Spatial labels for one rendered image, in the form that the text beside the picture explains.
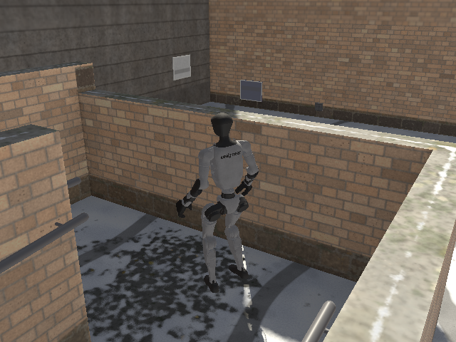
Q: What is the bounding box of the robot right hand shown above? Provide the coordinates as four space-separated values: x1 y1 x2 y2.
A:
235 180 252 196

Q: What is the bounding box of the robot left upper arm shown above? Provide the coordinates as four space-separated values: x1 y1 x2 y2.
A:
198 147 214 190

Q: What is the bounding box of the robot right forearm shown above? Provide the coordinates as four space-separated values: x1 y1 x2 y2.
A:
244 166 259 186

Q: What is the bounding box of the robot right upper arm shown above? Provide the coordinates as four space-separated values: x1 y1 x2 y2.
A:
236 140 259 175

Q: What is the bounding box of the robot left hand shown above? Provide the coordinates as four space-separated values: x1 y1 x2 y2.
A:
176 200 192 218

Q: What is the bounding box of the robot head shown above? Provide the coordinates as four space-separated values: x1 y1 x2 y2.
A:
211 113 237 147

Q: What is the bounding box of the robot left forearm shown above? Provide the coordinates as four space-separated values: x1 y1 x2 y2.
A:
182 179 202 207

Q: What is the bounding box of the left robot shin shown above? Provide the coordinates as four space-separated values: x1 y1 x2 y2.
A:
202 238 216 284

